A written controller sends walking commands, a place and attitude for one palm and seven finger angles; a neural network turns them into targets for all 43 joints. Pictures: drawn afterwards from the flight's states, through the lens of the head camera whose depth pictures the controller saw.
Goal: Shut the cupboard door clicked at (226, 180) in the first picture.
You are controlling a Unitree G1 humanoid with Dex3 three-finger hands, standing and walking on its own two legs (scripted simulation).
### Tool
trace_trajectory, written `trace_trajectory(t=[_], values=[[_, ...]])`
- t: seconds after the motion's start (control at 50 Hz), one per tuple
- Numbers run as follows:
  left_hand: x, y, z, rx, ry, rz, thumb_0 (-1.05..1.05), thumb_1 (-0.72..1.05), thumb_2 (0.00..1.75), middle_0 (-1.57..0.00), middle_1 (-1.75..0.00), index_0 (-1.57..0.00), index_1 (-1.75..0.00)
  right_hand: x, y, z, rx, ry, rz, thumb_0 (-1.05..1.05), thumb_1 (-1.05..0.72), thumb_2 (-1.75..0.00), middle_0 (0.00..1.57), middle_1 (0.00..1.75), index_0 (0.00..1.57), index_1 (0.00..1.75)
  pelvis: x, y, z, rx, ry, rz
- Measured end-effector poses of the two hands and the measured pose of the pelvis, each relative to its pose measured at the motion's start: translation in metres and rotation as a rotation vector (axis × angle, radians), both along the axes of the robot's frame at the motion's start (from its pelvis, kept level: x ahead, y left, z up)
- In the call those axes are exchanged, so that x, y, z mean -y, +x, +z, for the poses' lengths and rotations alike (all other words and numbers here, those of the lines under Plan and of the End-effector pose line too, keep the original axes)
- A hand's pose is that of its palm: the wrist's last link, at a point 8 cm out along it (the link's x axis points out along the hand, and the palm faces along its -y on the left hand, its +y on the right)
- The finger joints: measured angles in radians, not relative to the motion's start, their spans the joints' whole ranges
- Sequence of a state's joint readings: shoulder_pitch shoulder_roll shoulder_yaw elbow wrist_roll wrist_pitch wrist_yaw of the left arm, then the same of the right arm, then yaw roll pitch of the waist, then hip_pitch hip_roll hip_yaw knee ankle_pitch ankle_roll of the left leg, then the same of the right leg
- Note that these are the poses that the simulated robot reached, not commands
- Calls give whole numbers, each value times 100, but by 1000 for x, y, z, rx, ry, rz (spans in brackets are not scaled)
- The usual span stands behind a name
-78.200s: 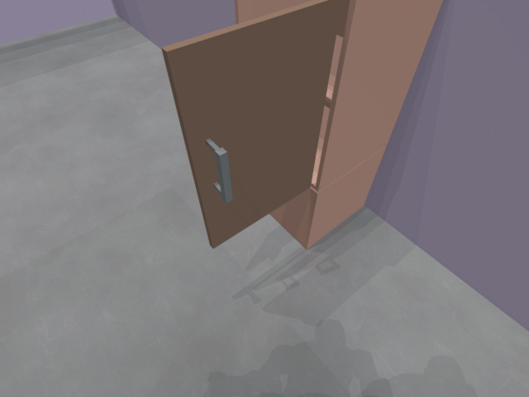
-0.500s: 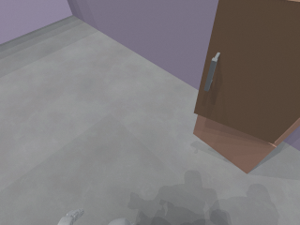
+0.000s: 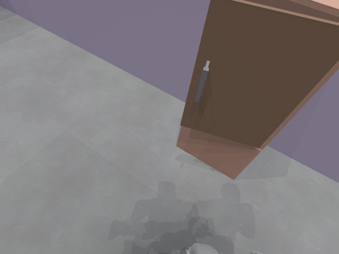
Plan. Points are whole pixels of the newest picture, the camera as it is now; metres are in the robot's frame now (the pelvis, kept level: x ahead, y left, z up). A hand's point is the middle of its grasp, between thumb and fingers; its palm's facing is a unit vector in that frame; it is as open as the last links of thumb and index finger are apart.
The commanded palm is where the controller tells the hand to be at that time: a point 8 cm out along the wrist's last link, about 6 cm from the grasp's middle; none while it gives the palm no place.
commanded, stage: turn to face it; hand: left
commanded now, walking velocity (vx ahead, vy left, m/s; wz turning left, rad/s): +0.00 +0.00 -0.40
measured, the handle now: (202, 82) +0.68 -0.06 -0.03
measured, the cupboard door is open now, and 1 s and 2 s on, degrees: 16 16 16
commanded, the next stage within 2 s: take the last steps up to it in 0.26 s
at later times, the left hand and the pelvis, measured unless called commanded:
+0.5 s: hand (116, 252) +0.14 +0.14 -0.16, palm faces -0.18 -0.96 -0.23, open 7.4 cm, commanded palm none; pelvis +0.02 -0.03 +0.00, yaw -10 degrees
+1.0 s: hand (140, 208) +0.25 +0.09 -0.17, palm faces -0.34 -0.93 -0.16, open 7.4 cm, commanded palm none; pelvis +0.12 -0.06 +0.00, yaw -18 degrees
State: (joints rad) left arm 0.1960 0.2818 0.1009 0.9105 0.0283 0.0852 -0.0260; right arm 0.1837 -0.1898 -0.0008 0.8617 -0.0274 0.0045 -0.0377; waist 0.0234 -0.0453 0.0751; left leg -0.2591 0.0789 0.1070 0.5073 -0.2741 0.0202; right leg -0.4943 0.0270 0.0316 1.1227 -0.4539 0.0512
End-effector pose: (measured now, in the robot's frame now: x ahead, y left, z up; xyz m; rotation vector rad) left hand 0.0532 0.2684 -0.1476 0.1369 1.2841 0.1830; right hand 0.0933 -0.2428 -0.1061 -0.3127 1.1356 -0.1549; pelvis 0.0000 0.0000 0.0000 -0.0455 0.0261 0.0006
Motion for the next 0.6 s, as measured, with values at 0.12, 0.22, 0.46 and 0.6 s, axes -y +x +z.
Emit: trace_trajectory(t=[0.12,0.22,0.46,0.6], values=[[5,36,9,19,13,-89,1,91,90,-20,-30,-20,-30,6,-42,-8,-66,22,-115,1,-91,-90,20,30,20,30,1,3,2,4,-4,-69],[33,73,15,62,32,-186,1,91,90,-20,-30,-20,-30,22,-83,-27,-128,62,-220,1,-91,-90,20,30,20,30,13,5,-4,9,14,-118],[83,88,26,100,41,-275,1,90,90,-20,-30,-20,-30,45,-107,-40,-167,111,-333,1,-91,-90,20,30,20,30,33,13,-2,14,46,-182],[75,78,4,45,-27,-245,1,90,90,-20,-30,-21,-30,32,-74,-26,-106,89,-309,1,-91,-90,20,30,20,30,25,33,-4,11,29,-202]])
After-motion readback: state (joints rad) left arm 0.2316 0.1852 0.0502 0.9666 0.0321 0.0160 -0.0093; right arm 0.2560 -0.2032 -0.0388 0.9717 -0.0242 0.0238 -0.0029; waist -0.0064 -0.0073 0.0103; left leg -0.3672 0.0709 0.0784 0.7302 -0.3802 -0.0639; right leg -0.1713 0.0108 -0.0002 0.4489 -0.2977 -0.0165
